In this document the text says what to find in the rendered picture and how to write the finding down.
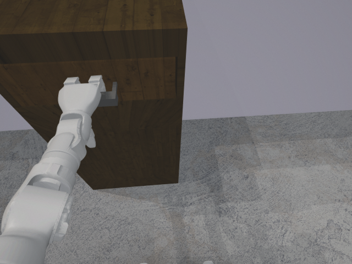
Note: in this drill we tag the left robot hand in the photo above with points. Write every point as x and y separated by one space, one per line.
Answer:
82 97

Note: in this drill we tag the cabinet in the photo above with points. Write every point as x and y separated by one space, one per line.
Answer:
137 141

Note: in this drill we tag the drawer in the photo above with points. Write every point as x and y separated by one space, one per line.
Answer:
33 84

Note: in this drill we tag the robot left upper arm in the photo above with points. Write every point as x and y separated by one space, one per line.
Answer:
39 217

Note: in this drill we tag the handle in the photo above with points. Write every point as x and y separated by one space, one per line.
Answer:
109 98

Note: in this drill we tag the left robot forearm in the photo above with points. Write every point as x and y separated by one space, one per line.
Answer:
59 164

